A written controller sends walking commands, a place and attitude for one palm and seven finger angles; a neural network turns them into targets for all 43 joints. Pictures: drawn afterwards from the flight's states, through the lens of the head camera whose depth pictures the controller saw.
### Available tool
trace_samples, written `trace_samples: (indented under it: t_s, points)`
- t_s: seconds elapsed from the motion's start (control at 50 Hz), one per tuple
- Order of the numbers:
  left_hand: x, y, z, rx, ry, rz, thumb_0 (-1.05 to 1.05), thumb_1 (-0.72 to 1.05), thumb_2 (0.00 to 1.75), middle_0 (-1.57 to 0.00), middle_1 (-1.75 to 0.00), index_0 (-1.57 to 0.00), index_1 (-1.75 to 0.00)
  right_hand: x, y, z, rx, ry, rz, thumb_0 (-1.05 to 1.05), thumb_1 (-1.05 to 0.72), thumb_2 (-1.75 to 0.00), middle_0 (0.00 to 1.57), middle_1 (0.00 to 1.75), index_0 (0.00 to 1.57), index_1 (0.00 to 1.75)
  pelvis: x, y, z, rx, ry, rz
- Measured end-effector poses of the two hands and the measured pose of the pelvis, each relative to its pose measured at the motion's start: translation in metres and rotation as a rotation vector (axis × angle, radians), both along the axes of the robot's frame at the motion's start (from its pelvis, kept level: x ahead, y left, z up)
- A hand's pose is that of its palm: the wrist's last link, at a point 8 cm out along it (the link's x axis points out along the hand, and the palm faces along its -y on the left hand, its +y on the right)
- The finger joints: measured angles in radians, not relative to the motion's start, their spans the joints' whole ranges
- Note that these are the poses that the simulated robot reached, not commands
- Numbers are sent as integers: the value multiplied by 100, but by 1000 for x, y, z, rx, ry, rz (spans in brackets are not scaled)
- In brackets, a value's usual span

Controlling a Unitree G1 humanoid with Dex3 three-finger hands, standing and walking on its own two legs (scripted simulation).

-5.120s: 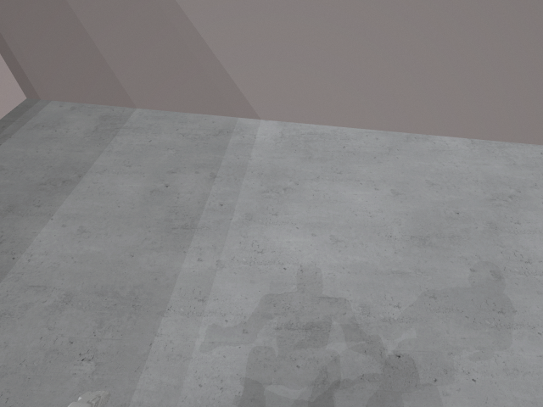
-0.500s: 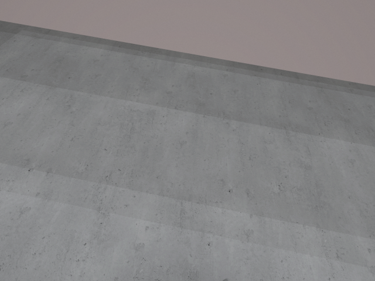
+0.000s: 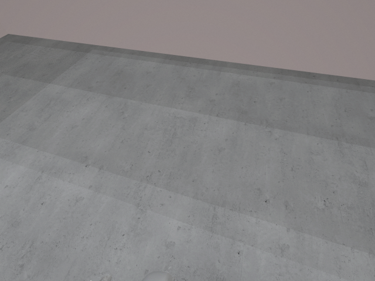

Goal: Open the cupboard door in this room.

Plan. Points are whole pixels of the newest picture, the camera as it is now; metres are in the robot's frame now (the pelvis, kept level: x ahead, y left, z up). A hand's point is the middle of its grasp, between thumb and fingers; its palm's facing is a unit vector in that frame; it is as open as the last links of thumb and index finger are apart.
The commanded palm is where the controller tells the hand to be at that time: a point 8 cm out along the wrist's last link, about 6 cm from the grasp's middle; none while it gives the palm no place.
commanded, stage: turn or walk to find it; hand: left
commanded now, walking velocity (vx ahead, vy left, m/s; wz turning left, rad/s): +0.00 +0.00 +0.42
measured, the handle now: out of the picture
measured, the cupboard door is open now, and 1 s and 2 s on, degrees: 0 0 0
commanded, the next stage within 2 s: none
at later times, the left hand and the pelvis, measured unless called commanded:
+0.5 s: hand out of the picture -0.05 +0.27 -0.18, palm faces +0.28 -0.93 -0.24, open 7.3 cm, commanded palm none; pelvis -0.03 +0.05 +0.00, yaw +13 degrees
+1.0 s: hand out of the picture -0.04 +0.20 -0.14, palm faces +0.43 -0.86 -0.27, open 7.3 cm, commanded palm none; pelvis -0.04 +0.00 +0.00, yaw +26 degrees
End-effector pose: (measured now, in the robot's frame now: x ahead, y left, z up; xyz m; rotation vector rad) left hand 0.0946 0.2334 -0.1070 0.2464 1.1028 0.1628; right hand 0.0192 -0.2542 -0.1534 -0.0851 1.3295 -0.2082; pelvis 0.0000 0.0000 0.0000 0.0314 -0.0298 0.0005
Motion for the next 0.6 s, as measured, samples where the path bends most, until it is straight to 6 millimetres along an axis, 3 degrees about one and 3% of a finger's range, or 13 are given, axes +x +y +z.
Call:
trace_samples:
  t_s: [0.1,0.18,0.26,0.38,0.46,0.6]
  points:
    - [-35,0,-4,-12,47,72,0,91,90,-20,-30,-21,-30,5,-7,5,-15,25,59,1,-91,-90,20,30,19,30,-4,-3,3,5,-3,56]
    - [-68,9,-12,-25,91,136,0,91,90,-20,-30,-21,-30,20,-2,9,-33,30,123,1,-91,-90,20,30,19,30,-9,2,2,4,1,98]
    - [-105,27,-25,-41,144,206,0,91,90,-20,-30,-21,-30,48,16,14,-56,-12,201,1,-91,-90,20,30,19,30,-15,14,-2,-10,5,138]
    - [-157,62,-51,-65,230,304,0,91,90,-20,-30,-21,-30,90,58,25,-93,-144,310,1,-91,-90,20,30,19,30,-26,39,-14,-29,7,180]
    - [-167,75,-45,-71,241,334,1,91,90,-20,-30,-20,-30,96,79,38,-94,-182,346,1,-91,-90,20,30,20,30,-30,47,-4,-49,5,208]
    - [-155,80,-29,-65,143,360,1,91,90,-20,-30,-20,-30,89,93,39,-60,-166,384,0,-91,-90,20,30,20,30,-36,48,4,-55,9,266]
